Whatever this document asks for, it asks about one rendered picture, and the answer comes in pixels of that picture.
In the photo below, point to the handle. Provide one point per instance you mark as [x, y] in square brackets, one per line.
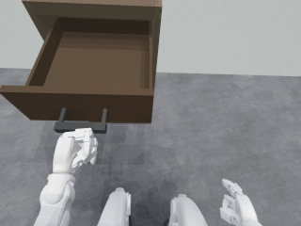
[62, 126]

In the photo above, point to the left robot forearm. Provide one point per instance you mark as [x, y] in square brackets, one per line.
[56, 199]

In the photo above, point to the robot right shin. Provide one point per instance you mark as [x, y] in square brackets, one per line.
[171, 221]

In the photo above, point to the cabinet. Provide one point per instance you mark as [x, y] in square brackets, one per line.
[43, 13]

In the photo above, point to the robot left hand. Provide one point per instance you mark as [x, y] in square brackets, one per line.
[80, 142]

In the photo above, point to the robot right hand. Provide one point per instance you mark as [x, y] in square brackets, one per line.
[235, 211]

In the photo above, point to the robot left thigh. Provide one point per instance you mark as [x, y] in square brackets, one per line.
[116, 210]

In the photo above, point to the drawer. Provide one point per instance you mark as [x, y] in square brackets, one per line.
[88, 64]

